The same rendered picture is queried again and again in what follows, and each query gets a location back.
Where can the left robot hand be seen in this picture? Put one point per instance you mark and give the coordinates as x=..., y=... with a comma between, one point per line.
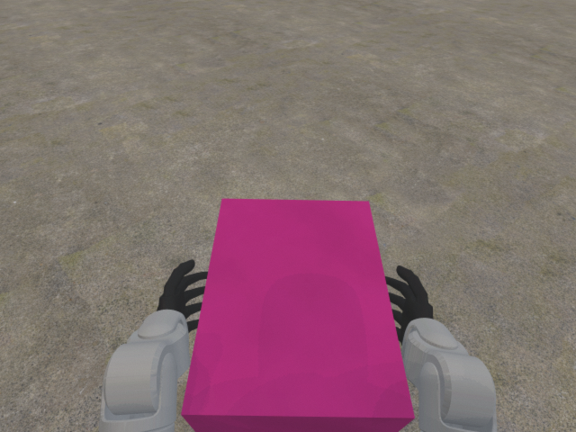
x=175, y=297

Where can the right robot forearm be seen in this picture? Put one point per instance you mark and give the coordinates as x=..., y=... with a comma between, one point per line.
x=456, y=390

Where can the right robot hand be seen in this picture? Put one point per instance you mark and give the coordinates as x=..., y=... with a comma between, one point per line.
x=414, y=306

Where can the carton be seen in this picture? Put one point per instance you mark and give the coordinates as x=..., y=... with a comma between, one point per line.
x=296, y=331

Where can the left robot forearm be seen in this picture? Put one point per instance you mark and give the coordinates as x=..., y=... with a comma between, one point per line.
x=140, y=381

